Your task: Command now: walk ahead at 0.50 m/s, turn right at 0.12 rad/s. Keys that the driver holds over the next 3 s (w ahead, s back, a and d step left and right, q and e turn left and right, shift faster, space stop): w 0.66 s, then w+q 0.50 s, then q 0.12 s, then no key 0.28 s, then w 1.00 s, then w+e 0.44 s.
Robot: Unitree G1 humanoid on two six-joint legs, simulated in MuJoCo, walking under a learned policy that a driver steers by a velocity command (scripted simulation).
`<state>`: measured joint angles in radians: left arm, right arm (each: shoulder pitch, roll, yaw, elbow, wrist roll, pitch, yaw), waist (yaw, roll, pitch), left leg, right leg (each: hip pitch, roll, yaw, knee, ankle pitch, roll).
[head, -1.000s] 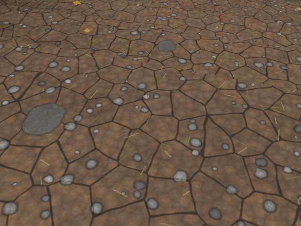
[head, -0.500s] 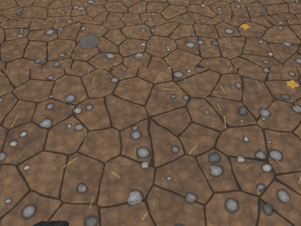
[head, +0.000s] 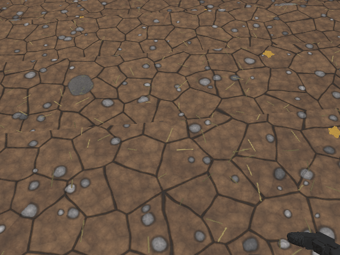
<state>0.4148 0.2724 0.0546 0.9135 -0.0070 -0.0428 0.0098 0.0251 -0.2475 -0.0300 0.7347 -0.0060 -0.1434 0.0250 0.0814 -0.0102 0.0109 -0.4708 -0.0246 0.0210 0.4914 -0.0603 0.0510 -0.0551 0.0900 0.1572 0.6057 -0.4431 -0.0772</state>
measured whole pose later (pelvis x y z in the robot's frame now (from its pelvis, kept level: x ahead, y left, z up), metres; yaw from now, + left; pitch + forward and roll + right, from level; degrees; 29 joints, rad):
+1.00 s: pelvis +0.55 -0.02 +0.00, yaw +8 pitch +3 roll -2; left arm 0.34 0.27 0.06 0.92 -0.01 -0.06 0.01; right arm 0.09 -0.24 -0.04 0.74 0.02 -0.05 0.05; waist 0.07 0.03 0.01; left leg -0.60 0.05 0.03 0.60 -0.04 0.07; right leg 0.10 0.02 -0.17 0.25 -0.39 0.00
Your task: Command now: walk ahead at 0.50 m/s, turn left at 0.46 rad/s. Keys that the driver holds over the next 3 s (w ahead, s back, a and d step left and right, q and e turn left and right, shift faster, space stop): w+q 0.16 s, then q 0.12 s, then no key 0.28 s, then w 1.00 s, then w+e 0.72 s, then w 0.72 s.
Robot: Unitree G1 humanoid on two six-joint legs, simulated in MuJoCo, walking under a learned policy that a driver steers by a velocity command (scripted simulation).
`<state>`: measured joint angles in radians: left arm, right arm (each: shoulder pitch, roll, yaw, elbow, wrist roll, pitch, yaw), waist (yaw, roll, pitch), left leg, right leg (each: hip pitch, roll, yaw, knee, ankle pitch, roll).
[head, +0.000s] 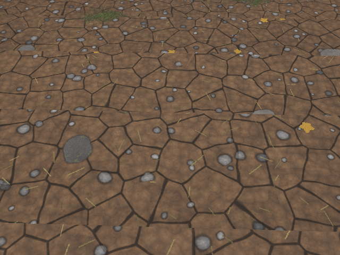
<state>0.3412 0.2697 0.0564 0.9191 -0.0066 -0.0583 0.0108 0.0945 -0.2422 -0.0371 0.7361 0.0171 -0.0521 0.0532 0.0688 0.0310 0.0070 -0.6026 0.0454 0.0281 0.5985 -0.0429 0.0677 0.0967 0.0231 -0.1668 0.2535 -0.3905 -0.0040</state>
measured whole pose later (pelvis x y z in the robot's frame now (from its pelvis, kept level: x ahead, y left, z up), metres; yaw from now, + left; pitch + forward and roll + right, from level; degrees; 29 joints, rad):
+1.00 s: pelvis +0.35 +0.05 +0.02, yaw +16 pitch +2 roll -1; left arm 0.15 0.29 0.08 0.78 -0.01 -0.06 -0.03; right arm 0.47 -0.26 -0.06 0.83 0.00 -0.04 -0.03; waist -0.06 -0.03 -0.04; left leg -0.10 0.02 -0.01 0.33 -0.27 0.01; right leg -0.52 -0.02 0.01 0.77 -0.19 -0.04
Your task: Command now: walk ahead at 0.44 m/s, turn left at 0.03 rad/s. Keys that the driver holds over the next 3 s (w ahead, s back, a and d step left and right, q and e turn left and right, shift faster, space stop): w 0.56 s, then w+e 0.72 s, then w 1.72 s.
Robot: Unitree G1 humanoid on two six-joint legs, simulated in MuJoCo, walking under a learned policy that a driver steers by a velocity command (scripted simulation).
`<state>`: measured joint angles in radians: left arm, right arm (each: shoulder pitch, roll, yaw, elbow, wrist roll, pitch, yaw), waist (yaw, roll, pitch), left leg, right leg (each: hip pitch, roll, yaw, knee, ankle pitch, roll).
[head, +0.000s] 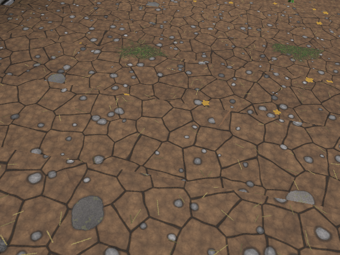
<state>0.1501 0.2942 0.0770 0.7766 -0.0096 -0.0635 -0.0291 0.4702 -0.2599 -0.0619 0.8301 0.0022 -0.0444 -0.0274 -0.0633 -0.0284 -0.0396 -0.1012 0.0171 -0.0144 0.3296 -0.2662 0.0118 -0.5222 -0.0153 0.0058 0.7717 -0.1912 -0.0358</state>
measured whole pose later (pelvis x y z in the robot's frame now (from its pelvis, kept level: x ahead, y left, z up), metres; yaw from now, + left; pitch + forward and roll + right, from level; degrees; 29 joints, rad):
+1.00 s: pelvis +0.53 +0.04 -0.17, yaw -12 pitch +1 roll +2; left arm 0.19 0.24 0.07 0.75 -0.02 -0.02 0.00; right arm 0.37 -0.21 -0.06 0.97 -0.01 -0.09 -0.01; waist -0.04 -0.04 0.00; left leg -0.08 -0.05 0.18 0.40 -0.35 0.05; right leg -0.75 -0.06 0.11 0.89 0.04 -0.03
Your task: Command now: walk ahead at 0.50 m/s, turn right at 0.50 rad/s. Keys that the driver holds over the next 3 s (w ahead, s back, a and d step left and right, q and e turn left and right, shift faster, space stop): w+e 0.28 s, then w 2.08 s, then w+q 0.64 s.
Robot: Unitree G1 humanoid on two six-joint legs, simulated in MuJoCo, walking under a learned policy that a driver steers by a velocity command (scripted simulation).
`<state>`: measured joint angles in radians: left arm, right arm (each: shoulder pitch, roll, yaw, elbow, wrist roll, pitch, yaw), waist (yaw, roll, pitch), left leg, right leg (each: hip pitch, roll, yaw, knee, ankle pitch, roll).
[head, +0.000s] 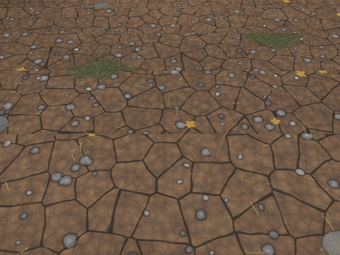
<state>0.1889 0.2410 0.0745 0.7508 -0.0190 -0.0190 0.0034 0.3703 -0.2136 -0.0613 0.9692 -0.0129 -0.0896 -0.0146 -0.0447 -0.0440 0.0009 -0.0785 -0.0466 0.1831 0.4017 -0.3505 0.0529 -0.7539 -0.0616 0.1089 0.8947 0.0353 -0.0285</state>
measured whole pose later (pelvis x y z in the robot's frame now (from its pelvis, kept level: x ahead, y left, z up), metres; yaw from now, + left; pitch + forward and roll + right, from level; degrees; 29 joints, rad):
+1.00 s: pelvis +0.61 -0.01 -0.17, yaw -16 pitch +4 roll +0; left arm 0.44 0.25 0.04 0.85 -0.06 -0.06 0.03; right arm 0.17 -0.23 -0.04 0.86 0.01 -0.06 0.06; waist 0.05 -0.03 0.00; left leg -0.46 -0.03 0.03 0.62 -0.20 0.04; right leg -0.47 0.01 0.17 1.87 -0.71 0.03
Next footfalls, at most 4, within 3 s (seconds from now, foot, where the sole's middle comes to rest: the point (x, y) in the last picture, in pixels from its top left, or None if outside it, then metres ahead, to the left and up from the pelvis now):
0.18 right None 0.26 -0.13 -0.77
0.90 left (154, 220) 0.72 0.07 -0.93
1.38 right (204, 173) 0.96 -0.20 -0.93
1.86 left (165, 141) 1.18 0.00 -0.93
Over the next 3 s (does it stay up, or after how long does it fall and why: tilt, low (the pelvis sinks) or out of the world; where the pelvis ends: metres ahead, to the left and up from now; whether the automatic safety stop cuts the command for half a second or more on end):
stays up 1.67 -0.24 -0.32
